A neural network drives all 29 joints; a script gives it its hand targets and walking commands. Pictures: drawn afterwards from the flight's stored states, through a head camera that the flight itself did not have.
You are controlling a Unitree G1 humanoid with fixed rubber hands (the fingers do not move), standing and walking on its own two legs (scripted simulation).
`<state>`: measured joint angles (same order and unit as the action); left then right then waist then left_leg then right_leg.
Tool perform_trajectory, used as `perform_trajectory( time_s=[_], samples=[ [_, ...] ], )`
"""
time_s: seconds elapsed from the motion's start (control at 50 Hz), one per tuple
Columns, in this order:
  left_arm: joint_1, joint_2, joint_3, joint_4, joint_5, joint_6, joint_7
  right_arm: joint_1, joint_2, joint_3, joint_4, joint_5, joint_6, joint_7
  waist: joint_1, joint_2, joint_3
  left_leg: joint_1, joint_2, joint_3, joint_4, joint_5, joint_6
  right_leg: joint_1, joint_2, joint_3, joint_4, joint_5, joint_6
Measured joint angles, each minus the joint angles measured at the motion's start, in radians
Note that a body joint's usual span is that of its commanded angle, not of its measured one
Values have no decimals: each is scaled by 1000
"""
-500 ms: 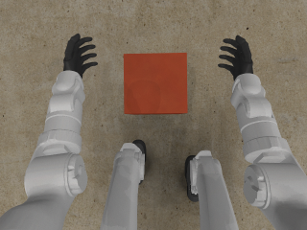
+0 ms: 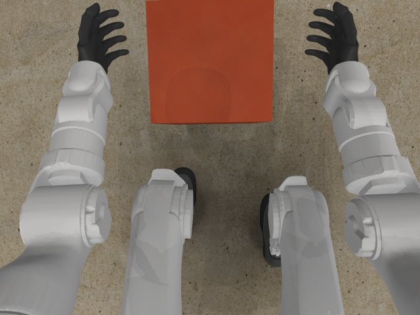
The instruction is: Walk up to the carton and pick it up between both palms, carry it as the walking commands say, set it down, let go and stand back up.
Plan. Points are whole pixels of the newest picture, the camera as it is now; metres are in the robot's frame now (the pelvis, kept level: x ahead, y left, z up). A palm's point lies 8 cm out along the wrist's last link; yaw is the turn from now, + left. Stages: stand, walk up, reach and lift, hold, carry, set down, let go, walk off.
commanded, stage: reach and lift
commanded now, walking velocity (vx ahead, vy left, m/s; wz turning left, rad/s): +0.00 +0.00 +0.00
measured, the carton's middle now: (211, 76) +0.50 +0.07 -0.30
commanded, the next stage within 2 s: none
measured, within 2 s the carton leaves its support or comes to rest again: leaves its support in 1.84 s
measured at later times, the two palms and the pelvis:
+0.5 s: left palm (115, 74) +0.48 +0.26 -0.25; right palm (320, 73) +0.51 -0.14 -0.25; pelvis -0.02 -0.01 -0.06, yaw +0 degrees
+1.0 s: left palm (128, 69) +0.49 +0.23 -0.24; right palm (307, 69) +0.51 -0.11 -0.24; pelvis -0.02 +0.00 -0.06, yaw +0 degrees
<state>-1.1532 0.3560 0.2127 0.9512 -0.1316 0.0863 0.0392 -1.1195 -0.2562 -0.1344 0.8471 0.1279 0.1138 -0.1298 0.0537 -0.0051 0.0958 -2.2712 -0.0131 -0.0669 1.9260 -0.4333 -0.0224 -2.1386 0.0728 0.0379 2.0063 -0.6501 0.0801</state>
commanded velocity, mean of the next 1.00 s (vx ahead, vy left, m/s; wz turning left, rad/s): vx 0.00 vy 0.00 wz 0.00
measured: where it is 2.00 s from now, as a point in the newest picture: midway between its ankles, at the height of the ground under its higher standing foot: (227, 228)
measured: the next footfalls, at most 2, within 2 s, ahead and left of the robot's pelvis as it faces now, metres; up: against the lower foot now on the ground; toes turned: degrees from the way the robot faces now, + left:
none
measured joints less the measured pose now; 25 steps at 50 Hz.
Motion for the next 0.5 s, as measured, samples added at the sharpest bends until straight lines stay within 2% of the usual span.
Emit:
perform_trajectory(
  time_s=[0.16, 0.3, 0.36, 0.42, 0.5],
  samples=[
    [-59, 28, -42, 50, -42, -36, 17, -65, -11, 37, 51, 38, -34, -7, 1, -10, 122, -37, 0, -4, 101, -6, -3, -31, 9, -1, 105, -16, 6],
    [-161, 81, -97, 69, -108, -56, 32, -184, -48, 91, 73, 74, -46, -14, 0, -14, 376, 31, 8, -2, 175, -9, -6, 35, 20, 0, 185, -23, 8],
    [-178, 131, -146, 78, -144, -54, 33, -228, -84, 117, 85, 114, -41, -13, -3, -18, 441, 51, 18, -4, 202, -15, -5, 51, 29, 0, 209, -23, 11],
    [-159, 134, -129, 70, -158, -52, 31, -213, -93, 126, 77, 138, -38, -10, 0, -9, 428, 40, 21, -3, 219, -18, -6, 39, 30, -1, 228, -25, 8],
    [-183, 126, -102, 117, -144, -53, 13, -222, -90, 141, 107, 128, -30, -6, -3, -9, 425, 41, 19, -3, 225, -12, -12, 37, 27, -2, 241, -23, 2]
  ],
)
